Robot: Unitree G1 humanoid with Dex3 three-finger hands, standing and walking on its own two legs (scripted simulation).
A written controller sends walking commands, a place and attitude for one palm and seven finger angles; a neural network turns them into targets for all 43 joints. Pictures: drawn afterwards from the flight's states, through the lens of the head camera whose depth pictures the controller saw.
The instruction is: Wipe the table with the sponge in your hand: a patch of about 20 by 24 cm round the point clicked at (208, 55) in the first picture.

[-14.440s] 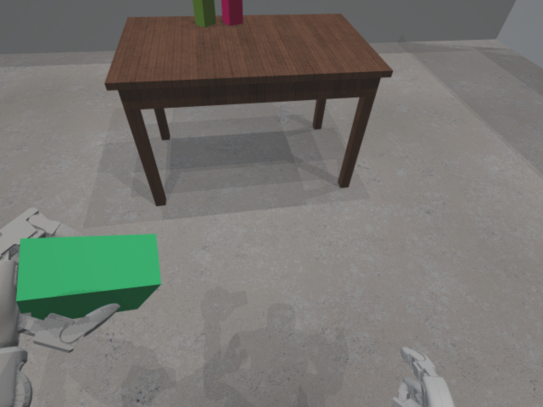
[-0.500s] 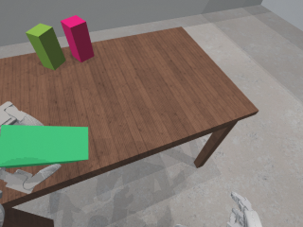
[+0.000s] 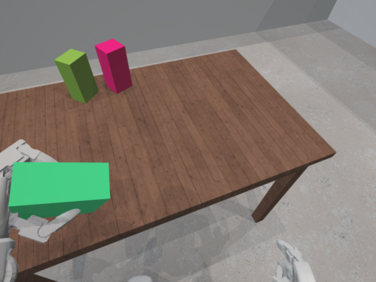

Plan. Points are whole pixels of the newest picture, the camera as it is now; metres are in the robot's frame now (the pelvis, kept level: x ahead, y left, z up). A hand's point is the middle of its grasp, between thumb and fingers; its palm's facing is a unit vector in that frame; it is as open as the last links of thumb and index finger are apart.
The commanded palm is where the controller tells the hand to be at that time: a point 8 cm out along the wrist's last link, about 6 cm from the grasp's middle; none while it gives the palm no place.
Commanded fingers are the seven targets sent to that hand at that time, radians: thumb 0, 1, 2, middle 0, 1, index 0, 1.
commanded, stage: shuffle to correct the standing spot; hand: left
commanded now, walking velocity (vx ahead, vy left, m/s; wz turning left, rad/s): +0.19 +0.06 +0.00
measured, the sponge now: (74, 191) +0.23 +0.21 +0.13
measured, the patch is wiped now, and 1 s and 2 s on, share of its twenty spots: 0.00 0.00 0.00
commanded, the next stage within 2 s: come to a stop and stand still in 0.16 s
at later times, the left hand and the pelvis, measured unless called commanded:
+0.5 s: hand (25, 185) +0.22 +0.28 +0.14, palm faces +0.37 -0.86 -0.35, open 10.0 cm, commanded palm +0.17 +0.32 +0.17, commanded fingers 0.00 0.10 1.30 -1.20 -1.60 -1.20 -1.60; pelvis +0.00 +0.04 +0.00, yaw -1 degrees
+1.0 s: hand (13, 198) +0.20 +0.29 +0.15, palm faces +0.35 -0.87 -0.34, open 10.0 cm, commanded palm +0.14 +0.33 +0.17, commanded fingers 0.00 0.10 1.30 -1.20 -1.60 -1.20 -1.60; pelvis -0.02 +0.05 +0.00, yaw -1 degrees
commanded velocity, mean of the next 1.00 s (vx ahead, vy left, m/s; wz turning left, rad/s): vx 0.04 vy -0.01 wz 0.00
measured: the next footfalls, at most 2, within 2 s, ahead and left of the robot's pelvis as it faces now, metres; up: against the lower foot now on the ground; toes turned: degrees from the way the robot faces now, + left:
left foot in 0.04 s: +0.06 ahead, +0.16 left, +0.00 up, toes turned -3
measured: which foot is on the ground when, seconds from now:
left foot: up 0.00-0.02, down 0.04-1.00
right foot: down 0.00-1.00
